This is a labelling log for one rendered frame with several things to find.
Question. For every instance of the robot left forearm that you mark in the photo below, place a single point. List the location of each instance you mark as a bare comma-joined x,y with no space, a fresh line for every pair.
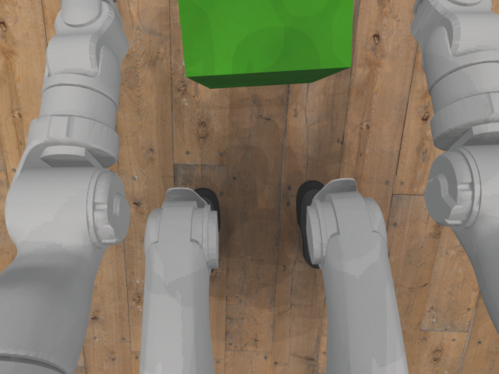
80,93

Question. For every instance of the left robot shin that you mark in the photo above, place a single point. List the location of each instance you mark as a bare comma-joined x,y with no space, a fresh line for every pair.
154,219

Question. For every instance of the right robot thigh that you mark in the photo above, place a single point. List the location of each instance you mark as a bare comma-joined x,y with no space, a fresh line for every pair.
364,334

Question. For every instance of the robot right forearm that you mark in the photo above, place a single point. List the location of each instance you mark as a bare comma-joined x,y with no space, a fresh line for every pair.
459,41

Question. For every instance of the robot right upper arm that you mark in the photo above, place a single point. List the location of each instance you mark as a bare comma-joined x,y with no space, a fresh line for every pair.
463,194

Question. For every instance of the robot left upper arm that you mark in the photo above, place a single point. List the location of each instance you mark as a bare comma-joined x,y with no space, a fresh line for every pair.
61,219

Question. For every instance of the carton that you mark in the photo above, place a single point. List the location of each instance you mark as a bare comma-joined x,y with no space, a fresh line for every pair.
237,43

